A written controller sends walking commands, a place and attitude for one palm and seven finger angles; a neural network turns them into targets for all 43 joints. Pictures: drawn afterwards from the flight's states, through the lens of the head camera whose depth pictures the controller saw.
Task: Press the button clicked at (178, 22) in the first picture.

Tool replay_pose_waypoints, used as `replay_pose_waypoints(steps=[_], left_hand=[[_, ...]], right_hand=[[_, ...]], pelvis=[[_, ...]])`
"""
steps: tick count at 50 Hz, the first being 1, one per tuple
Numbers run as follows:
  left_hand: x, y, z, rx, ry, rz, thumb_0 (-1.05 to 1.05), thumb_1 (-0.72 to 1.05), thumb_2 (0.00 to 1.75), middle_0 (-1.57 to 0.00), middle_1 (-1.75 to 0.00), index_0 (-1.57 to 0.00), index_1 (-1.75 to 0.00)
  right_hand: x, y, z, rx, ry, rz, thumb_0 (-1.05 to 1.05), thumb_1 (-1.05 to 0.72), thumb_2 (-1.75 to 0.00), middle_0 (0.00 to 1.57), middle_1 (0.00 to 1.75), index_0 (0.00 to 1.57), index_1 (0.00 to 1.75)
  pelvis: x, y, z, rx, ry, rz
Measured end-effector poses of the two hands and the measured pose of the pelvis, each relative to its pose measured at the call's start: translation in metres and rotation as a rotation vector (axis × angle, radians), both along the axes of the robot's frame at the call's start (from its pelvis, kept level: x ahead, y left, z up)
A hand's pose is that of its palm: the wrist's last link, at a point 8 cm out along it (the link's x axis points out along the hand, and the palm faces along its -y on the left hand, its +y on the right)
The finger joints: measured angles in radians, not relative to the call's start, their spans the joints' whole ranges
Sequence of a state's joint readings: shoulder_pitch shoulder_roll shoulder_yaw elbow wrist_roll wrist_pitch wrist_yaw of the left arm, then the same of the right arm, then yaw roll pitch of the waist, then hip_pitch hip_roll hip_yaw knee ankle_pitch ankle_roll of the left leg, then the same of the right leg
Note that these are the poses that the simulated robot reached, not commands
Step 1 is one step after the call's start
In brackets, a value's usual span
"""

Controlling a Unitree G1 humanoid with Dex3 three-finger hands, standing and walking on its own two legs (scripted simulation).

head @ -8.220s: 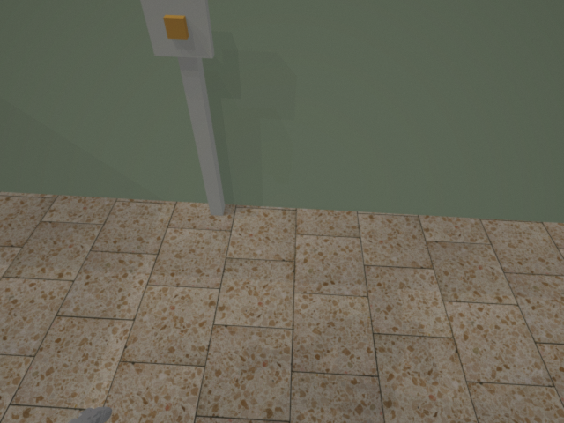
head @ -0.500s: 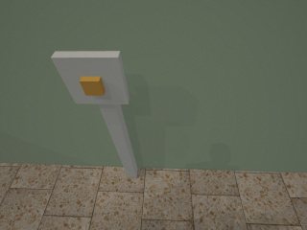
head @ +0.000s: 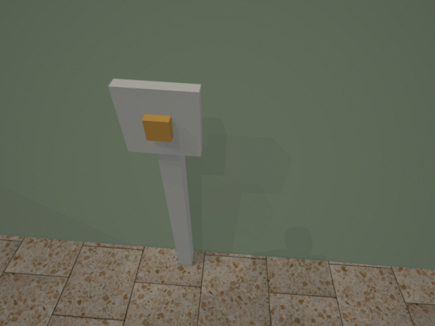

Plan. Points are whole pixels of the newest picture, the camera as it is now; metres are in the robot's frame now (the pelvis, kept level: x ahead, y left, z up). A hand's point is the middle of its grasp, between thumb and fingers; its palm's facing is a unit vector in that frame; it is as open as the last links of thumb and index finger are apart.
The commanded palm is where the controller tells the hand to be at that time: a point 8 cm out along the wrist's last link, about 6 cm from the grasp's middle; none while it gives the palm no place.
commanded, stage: come to a stop and stand still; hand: left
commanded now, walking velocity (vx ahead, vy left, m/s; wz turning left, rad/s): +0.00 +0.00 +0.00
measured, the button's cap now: (158, 127) +0.48 +0.18 +0.11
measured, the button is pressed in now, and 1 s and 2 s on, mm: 0 0 0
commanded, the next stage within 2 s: look again from close up in 0.56 s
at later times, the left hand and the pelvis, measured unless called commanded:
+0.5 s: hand out of the picture +0.00 +0.26 -0.15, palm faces -0.02 -0.96 -0.28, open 7.4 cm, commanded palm none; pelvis -0.03 +0.04 +0.01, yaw -2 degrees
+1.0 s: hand out of the picture -0.03 +0.20 -0.16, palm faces -0.03 -0.97 -0.23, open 7.4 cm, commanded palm none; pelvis -0.03 +0.01 +0.02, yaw -2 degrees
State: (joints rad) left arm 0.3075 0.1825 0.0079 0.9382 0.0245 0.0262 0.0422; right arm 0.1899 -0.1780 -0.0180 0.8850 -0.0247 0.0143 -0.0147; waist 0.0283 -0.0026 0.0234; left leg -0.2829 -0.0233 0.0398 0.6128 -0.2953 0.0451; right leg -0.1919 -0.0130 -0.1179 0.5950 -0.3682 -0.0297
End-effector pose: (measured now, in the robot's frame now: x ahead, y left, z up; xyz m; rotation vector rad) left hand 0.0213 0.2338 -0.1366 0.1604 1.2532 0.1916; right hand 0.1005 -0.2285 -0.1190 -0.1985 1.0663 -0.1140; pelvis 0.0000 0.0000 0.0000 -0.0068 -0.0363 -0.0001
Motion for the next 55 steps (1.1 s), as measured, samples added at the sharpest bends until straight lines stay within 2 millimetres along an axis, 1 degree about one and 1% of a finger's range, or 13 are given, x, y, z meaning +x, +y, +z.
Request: replay_pose_waypoints(steps=[5,10,14,18,21,24,27,31,36,40,47,55], left_hand=[[0.009,0.023,0.007,0.011,-0.046,-0.021,0.01,0.9,0.9,-0.2,-0.3,-0.21,-0.3],[0.011,0.044,0.014,0.033,-0.058,-0.043,0.01,0.91,0.9,-0.2,-0.3,-0.21,-0.3],[0.006,0.057,0.019,0.05,-0.045,-0.059,0.01,0.91,0.9,-0.2,-0.3,-0.2,-0.3],[-0.002,0.065,0.02,0.06,-0.022,-0.068,0.01,0.91,0.9,-0.2,-0.3,-0.2,-0.3],[-0.01,0.068,0.02,0.062,0.0,-0.072,0.01,0.91,0.9,-0.19,-0.3,-0.2,-0.3],[-0.02,0.068,0.019,0.061,0.023,-0.073,0.01,0.91,0.9,-0.19,-0.3,-0.2,-0.3],[-0.029,0.066,0.018,0.057,0.047,-0.073,0.01,0.91,0.9,-0.19,-0.3,-0.2,-0.3],[-0.042,0.06,0.016,0.049,0.077,-0.068,0.01,0.91,0.9,-0.2,-0.3,-0.2,-0.3],[-0.055,0.049,0.014,0.037,0.103,-0.061,0.01,0.91,0.9,-0.2,-0.3,-0.2,-0.3],[-0.059,0.039,0.013,0.026,0.113,-0.059,0.01,0.91,0.9,-0.2,-0.3,-0.21,-0.3],[-0.056,0.022,0.012,0.01,0.106,-0.06,0.01,0.9,0.9,-0.2,-0.3,-0.21,-0.3],[-0.039,0.008,0.011,0.001,0.083,-0.069,0.01,0.9,0.9,-0.2,-0.3,-0.21,-0.3]], right_hand=[[-0.021,0.019,-0.001,0.012,0.024,0.0,0.0,-0.91,-0.9,0.2,0.3,0.2,0.3],[-0.052,0.026,-0.003,0.013,0.077,-0.023,0.0,-0.91,-0.9,0.2,0.3,0.2,0.3],[-0.078,0.024,-0.004,0.001,0.124,-0.053,0.01,-0.91,-0.9,0.2,0.3,0.2,0.3],[-0.101,0.016,-0.003,-0.019,0.169,-0.081,0.01,-0.91,-0.9,0.2,0.3,0.2,0.3],[-0.114,0.01,-0.002,-0.036,0.197,-0.096,0.01,-0.91,-0.9,0.2,0.3,0.2,0.3],[-0.123,0.003,0.0,-0.049,0.216,-0.108,0.01,-0.91,-0.9,0.2,0.3,0.2,0.3],[-0.127,-0.003,0.001,-0.059,0.226,-0.112,0.01,-0.91,-0.9,0.2,0.3,0.2,0.3],[-0.127,-0.009,0.002,-0.062,0.227,-0.111,0.01,-0.91,-0.9,0.2,0.3,0.2,0.3],[-0.12,-0.012,0.002,-0.053,0.216,-0.101,0.01,-0.91,-0.9,0.2,0.3,0.2,0.3],[-0.112,-0.013,0.001,-0.04,0.202,-0.092,0.0,-0.91,-0.9,0.2,0.3,0.2,0.3],[-0.105,-0.012,-0.002,-0.016,0.198,-0.081,0.0,-0.91,-0.9,0.2,0.3,0.2,0.3],[-0.109,-0.014,-0.005,0.001,0.23,-0.086,0.0,-0.91,-0.9,0.2,0.3,0.2,0.3]], pelvis=[[-0.008,0.015,0.003,-0.012,0.001,-0.003],[-0.017,0.027,0.006,-0.011,0.005,-0.01],[-0.023,0.034,0.009,-0.007,0.006,-0.018],[-0.027,0.038,0.011,-0.004,0.003,-0.023],[-0.03,0.039,0.012,-0.002,0.001,-0.026],[-0.033,0.038,0.012,-0.001,0.0,-0.028],[-0.035,0.037,0.013,0.0,-0.001,-0.029],[-0.037,0.034,0.014,0.002,-0.003,-0.029],[-0.037,0.027,0.014,0.001,-0.004,-0.029],[-0.037,0.021,0.015,0.001,-0.004,-0.028],[-0.035,0.011,0.015,0.001,-0.001,-0.027],[-0.03,0.002,0.016,0.002,0.001,-0.027]])
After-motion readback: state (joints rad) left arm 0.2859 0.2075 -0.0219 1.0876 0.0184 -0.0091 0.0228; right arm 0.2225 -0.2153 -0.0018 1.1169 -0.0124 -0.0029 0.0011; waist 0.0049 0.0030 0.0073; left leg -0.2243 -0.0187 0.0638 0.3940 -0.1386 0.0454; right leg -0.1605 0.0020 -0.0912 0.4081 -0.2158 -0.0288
